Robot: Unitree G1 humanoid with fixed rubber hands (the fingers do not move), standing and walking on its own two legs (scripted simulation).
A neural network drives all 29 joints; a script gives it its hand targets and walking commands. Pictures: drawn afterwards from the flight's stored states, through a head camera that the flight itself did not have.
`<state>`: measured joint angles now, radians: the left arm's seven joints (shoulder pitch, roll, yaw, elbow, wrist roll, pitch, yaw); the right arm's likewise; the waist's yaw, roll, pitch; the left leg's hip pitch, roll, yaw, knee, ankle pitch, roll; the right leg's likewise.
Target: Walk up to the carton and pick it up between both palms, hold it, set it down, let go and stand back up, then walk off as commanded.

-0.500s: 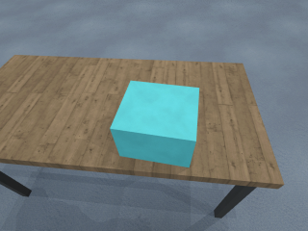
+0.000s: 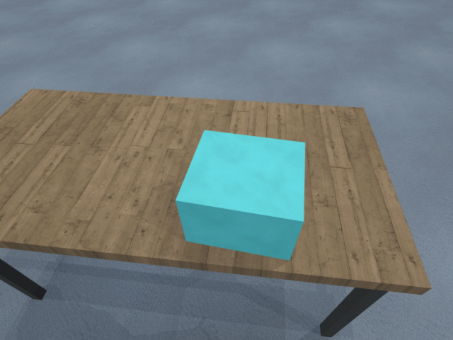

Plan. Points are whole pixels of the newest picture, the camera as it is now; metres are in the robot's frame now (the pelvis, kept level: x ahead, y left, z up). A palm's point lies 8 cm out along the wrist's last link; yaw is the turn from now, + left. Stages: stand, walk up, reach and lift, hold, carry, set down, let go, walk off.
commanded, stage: walk up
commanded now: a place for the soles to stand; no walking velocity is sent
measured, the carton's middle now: (245, 192) +0.45 -0.02 -0.03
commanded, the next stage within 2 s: none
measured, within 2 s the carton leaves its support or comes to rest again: neither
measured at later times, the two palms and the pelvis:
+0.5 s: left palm out of the picture +0.06 +0.35 -0.09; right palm out of the picture +0.08 -0.29 -0.11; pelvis -0.01 +0.02 -0.01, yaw +1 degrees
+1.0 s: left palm out of the picture +0.07 +0.34 -0.09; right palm out of the picture +0.09 -0.29 -0.12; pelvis +0.00 +0.02 +0.00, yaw +1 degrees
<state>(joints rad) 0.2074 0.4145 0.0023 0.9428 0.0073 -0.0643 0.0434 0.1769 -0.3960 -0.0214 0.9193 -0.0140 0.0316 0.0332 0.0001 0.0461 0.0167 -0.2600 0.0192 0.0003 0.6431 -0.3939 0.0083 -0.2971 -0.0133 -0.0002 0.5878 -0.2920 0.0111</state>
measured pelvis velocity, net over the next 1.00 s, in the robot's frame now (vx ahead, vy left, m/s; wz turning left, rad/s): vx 0.00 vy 0.02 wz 0.01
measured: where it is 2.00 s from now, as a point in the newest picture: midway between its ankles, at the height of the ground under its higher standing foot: outside the picture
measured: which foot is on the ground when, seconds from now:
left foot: down 0.00-0.20, up 0.22-0.44, down 0.46-1.00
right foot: down 0.00-0.46, up 0.48-0.72, down 0.74-1.00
